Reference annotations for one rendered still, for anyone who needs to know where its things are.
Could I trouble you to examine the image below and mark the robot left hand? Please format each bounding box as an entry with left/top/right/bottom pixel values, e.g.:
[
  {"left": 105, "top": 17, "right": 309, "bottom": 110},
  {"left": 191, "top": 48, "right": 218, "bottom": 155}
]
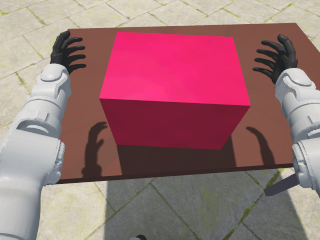
[{"left": 50, "top": 30, "right": 87, "bottom": 75}]

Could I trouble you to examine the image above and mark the left robot forearm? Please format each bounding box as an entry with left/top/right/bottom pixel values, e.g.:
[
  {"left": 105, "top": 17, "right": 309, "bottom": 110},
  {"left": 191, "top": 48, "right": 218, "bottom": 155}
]
[{"left": 0, "top": 63, "right": 72, "bottom": 162}]

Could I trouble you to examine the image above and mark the carton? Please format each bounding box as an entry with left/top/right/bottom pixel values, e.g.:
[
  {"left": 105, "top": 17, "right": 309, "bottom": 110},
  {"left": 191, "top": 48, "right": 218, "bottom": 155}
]
[{"left": 99, "top": 32, "right": 251, "bottom": 150}]

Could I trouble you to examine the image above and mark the right robot forearm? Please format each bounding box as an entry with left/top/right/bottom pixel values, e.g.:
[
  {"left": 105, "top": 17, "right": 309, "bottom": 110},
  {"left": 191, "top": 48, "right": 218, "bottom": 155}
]
[{"left": 274, "top": 68, "right": 320, "bottom": 144}]

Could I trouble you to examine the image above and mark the robot right hand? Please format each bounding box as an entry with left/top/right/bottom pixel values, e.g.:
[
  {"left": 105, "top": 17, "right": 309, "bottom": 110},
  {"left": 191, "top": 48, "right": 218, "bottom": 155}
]
[{"left": 252, "top": 34, "right": 298, "bottom": 84}]

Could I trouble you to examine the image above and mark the robot left upper arm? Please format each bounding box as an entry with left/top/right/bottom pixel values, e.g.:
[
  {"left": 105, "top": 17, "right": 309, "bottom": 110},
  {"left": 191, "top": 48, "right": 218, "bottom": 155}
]
[{"left": 0, "top": 129, "right": 65, "bottom": 240}]

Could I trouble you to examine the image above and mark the robot right upper arm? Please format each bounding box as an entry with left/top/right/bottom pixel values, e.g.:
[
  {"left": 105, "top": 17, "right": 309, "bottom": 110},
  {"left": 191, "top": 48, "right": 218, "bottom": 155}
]
[{"left": 291, "top": 137, "right": 320, "bottom": 198}]

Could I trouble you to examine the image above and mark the table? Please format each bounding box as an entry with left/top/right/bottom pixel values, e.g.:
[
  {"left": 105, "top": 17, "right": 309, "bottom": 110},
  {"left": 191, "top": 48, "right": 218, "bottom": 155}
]
[{"left": 47, "top": 22, "right": 320, "bottom": 197}]

